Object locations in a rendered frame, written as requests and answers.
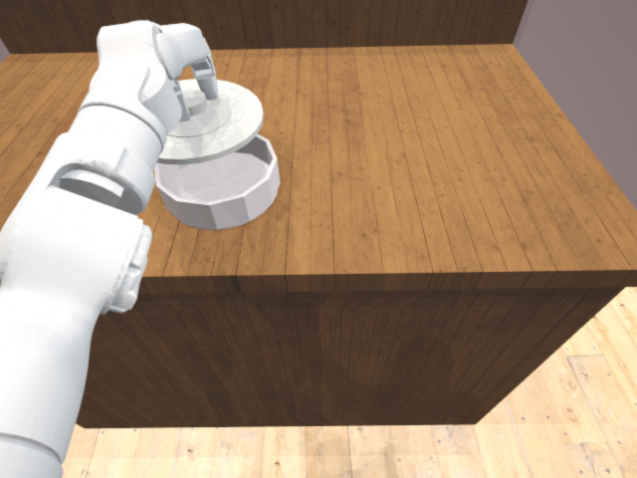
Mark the robot left hand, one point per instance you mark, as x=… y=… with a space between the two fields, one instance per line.
x=196 y=53

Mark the lid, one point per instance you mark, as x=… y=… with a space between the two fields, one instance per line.
x=229 y=123

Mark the left robot upper arm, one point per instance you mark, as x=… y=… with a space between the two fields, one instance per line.
x=75 y=258

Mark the knob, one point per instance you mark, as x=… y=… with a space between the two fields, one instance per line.
x=196 y=101

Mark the left robot forearm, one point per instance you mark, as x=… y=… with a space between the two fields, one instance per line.
x=110 y=151

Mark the table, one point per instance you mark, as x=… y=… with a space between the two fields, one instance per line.
x=440 y=229

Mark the pot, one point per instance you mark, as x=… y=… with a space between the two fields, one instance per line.
x=222 y=193

